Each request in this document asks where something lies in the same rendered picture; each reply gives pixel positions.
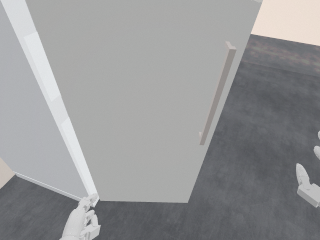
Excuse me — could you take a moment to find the fridge door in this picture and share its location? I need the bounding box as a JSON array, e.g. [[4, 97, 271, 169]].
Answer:
[[25, 0, 263, 203]]

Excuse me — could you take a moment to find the handle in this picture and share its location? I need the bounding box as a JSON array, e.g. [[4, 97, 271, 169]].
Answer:
[[198, 41, 237, 145]]

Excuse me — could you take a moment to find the left robot hand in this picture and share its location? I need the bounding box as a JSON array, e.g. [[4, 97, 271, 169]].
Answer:
[[62, 193, 101, 240]]

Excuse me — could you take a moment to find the right robot hand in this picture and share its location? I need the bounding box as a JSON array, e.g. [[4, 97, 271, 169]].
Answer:
[[296, 131, 320, 208]]

